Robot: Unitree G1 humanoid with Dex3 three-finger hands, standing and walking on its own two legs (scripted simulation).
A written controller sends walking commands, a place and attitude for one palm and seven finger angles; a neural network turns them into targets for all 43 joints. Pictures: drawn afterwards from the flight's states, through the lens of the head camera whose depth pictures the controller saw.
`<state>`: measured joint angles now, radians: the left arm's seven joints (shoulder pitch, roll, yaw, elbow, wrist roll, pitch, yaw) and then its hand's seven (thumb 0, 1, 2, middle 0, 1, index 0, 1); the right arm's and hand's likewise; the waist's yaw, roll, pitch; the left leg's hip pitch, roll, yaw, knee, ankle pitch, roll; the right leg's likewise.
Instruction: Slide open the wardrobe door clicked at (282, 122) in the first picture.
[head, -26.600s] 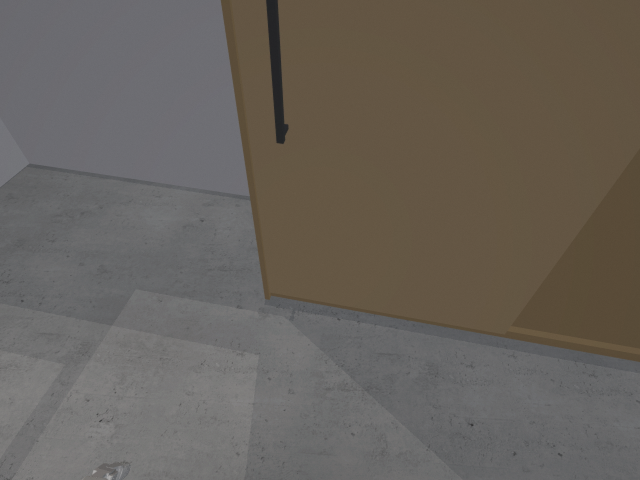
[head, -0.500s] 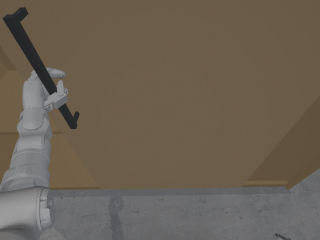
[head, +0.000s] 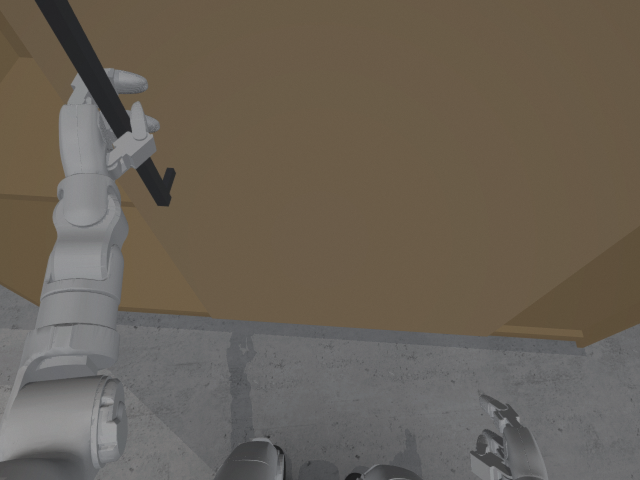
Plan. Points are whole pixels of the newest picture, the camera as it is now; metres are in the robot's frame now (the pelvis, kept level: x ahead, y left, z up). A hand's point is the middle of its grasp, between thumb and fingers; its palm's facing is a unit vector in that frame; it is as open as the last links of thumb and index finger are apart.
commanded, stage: stop walking and hold the door there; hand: left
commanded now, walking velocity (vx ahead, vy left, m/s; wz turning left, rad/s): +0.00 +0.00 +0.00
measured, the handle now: (120, 100) +0.48 +0.26 +0.15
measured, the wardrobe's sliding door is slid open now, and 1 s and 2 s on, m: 0.52 0.52 0.52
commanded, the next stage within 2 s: loosen the grip on the handle in 0.32 s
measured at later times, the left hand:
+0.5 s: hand (139, 135) +0.45 +0.24 +0.14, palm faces +0.29 -0.94 -0.15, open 5.6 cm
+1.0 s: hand (134, 129) +0.44 +0.24 +0.15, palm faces +0.32 -0.94 -0.14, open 14.2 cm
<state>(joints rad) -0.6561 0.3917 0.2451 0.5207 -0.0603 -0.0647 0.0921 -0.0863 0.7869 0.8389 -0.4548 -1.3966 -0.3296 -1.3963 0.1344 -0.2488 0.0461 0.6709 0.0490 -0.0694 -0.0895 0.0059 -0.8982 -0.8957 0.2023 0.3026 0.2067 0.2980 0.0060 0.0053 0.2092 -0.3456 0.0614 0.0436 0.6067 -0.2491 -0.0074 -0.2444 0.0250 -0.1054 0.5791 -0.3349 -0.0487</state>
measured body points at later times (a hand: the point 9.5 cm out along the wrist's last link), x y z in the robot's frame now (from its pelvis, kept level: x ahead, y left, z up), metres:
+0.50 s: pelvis +0.00 +0.00 +0.01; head +0.05 +0.01 +0.46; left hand +0.43 +0.29 +0.15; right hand +0.14 -0.25 -0.09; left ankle +0.04 +0.13 -0.73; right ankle -0.02 -0.10 -0.72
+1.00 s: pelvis -0.03 +0.01 +0.00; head -0.01 +0.02 +0.45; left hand +0.42 +0.29 +0.16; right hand -0.01 -0.26 -0.11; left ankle +0.04 +0.12 -0.73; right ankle -0.02 -0.10 -0.73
